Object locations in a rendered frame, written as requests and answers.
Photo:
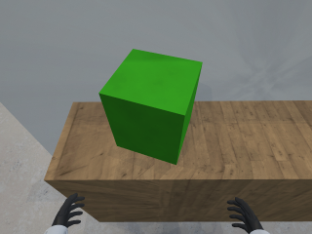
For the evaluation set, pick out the pedestal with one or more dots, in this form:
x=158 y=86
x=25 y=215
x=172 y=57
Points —
x=259 y=151

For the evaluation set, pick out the robot left hand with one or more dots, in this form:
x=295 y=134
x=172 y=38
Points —
x=64 y=214

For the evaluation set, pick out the robot right hand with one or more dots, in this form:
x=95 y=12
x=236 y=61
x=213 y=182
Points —
x=247 y=215

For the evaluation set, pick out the carton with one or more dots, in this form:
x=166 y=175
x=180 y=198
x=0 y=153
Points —
x=148 y=102

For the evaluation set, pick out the robot left forearm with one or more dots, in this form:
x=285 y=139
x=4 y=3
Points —
x=57 y=229

